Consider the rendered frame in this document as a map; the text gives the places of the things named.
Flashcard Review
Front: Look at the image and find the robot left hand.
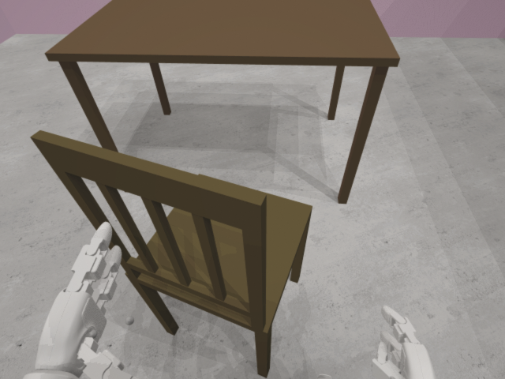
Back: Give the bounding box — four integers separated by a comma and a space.
35, 222, 140, 379

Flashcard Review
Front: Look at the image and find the robot right hand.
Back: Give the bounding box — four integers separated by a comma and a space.
372, 305, 436, 379

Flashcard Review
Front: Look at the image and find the table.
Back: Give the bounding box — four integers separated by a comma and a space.
44, 0, 400, 204

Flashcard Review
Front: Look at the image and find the chair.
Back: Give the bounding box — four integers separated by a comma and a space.
30, 130, 312, 378

